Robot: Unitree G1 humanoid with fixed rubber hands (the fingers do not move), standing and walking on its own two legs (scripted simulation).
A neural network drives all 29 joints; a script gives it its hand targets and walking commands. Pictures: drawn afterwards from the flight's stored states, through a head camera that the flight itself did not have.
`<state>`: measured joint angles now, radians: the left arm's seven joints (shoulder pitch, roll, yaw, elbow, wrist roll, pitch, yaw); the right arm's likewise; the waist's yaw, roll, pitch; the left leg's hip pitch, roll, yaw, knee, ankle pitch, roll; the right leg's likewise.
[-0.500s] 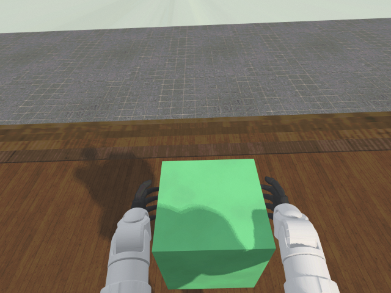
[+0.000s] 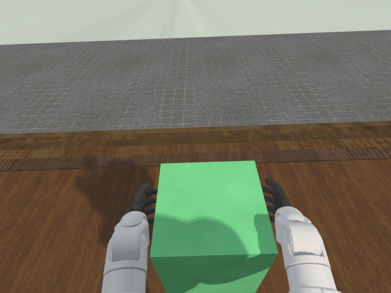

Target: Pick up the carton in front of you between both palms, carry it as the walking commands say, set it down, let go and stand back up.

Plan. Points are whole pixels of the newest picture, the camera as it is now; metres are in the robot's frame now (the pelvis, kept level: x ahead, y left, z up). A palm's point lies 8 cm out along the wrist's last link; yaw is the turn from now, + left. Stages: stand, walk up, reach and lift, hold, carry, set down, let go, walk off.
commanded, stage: hold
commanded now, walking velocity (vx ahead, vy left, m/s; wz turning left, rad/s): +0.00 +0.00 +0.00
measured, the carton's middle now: (209, 230) +0.29 +0.00 -0.03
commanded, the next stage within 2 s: carry in 0.86 s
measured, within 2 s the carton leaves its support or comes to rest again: neither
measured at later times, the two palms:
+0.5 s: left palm (138, 218) +0.28 +0.15 +0.05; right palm (282, 214) +0.28 -0.15 +0.05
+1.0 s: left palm (140, 210) +0.29 +0.15 +0.06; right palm (283, 208) +0.29 -0.15 +0.06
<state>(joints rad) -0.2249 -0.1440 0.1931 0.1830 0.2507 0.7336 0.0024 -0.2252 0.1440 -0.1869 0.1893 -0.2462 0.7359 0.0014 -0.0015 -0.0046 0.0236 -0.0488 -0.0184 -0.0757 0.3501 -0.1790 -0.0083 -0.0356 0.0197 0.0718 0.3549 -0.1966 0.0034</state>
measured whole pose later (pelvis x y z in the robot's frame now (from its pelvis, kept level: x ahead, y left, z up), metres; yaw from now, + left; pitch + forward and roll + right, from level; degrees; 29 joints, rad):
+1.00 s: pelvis +0.01 +0.00 +0.00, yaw -1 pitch -1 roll +0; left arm -0.20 -0.14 0.17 0.09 0.22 0.81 0.01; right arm -0.21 0.14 -0.16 0.10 -0.22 0.81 -0.01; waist 0.01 0.00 -0.09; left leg -0.19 -0.01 -0.05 0.46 -0.31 -0.01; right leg -0.20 0.02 0.06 0.50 -0.37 0.00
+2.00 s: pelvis +0.51 -0.09 +0.00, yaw +0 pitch +4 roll +1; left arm 0.10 -0.14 0.03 -0.53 0.00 1.09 0.14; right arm 0.11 0.14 -0.03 -0.56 -0.02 1.11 -0.15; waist 0.02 0.01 -0.14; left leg -0.61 0.12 0.12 0.73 -0.11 0.00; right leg -0.09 -0.03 -0.25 0.25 -0.24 -0.05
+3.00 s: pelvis +1.14 -0.13 -0.02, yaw -1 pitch +6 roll +2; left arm -0.36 -0.17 0.25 -0.19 -0.01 0.91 0.15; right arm -0.36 0.18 -0.26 -0.22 -0.01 0.93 -0.19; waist 0.04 -0.02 0.07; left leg -0.67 0.03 0.00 1.03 -0.30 0.04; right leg -0.33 0.04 -0.13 0.56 -0.35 -0.13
